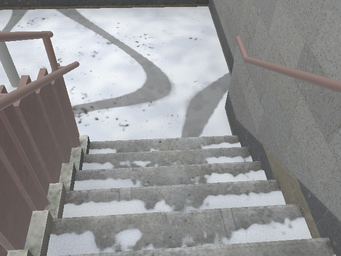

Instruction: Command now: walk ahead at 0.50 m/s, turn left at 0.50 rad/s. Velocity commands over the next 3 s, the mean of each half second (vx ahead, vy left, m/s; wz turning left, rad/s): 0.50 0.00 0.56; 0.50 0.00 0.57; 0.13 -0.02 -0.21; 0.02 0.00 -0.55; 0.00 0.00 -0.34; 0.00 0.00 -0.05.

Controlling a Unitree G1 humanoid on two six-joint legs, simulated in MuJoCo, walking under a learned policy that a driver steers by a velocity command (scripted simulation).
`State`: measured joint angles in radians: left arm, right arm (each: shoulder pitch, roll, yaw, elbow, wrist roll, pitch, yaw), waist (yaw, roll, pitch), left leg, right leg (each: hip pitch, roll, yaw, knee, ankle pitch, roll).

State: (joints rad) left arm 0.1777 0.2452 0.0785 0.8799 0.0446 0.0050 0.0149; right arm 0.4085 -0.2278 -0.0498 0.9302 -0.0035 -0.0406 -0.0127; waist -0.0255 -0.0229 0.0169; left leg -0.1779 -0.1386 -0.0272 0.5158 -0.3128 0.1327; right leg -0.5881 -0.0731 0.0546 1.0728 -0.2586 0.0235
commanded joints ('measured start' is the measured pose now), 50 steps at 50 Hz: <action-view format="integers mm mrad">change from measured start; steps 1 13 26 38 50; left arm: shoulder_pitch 76 -144 264 501 478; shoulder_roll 67 36 77 91 97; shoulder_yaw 16 -14 -26 -24 -35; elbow -21 -179 -36 52 139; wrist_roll -5 -21 -17 6 2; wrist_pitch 24 -23 -123 -124 -38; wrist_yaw -6 -48 -35 -8 32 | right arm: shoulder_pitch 40 79 -138 -465 -114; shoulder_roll -148 -121 -112 -66 -79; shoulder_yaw -25 -17 -35 -51 -33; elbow -76 -102 -153 -158 68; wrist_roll -15 -30 -32 -36 -60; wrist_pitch -19 -6 90 77 1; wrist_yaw -3 -49 -9 15 30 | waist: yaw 32 -60 -15 121 -17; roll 46 130 12 -51 29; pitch -3 46 177 133 34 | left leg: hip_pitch -47 -227 -762 -898 134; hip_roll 264 109 163 142 177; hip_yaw -287 -370 -178 -100 88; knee -135 235 1101 538 -258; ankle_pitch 597 54 79 487 812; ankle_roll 178 74 -77 -66 -19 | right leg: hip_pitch -25 232 196 605 454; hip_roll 10 94 -255 -217 -140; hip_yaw -46 15 227 60 -172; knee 15 -564 -663 -551 186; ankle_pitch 157 593 232 25 340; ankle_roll -11 -13 -203 -156 -132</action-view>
